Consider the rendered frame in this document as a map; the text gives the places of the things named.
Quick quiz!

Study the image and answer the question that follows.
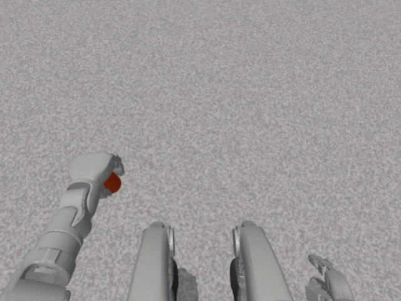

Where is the right robot hand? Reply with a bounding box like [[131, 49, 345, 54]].
[[305, 254, 355, 301]]

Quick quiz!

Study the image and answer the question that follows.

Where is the can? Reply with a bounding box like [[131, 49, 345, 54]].
[[103, 172, 121, 194]]

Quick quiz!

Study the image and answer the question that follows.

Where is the left robot hand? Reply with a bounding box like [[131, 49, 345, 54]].
[[68, 152, 125, 199]]

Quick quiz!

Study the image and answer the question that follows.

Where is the left robot arm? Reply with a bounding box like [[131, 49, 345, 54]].
[[0, 178, 102, 301]]

